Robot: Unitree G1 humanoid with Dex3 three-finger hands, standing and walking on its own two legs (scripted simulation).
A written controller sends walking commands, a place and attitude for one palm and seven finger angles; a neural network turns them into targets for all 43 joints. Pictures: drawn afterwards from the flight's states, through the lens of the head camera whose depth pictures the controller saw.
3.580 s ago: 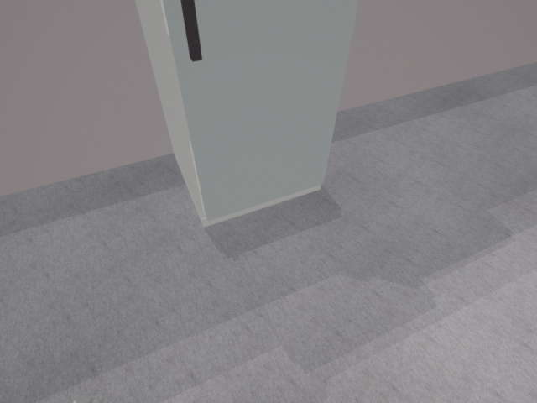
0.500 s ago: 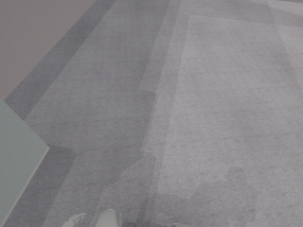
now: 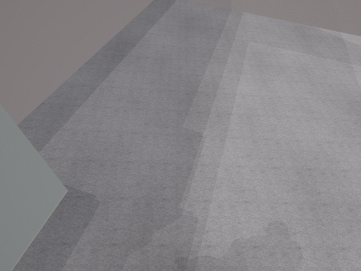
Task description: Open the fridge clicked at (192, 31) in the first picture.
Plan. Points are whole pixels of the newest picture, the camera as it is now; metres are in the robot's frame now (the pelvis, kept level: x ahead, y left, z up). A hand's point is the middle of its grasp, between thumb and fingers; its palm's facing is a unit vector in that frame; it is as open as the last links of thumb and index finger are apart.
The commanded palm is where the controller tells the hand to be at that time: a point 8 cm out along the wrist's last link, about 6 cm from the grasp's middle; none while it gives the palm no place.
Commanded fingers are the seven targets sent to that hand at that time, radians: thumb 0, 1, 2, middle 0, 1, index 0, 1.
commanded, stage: turn to face it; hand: left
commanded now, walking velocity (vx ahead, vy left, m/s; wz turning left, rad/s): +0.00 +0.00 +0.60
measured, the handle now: out of the picture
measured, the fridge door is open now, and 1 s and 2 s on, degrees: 0 0 0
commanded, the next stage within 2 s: none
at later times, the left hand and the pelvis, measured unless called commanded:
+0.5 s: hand out of the picture +0.03 +0.16 -0.16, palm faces +0.33 -0.91 -0.26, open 7.4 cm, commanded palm none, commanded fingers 0.00 0.90 0.90 -0.20 -0.30 -0.20 -0.30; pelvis +0.00 -0.05 +0.00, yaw +20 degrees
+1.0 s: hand out of the picture -0.05 +0.24 -0.17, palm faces +0.61 -0.75 -0.26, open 7.4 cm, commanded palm none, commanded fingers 0.00 0.90 0.90 -0.20 -0.30 -0.20 -0.30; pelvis +0.00 +0.01 +0.00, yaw +37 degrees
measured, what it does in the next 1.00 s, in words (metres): steps on the spot, turning left: right foot, then left foot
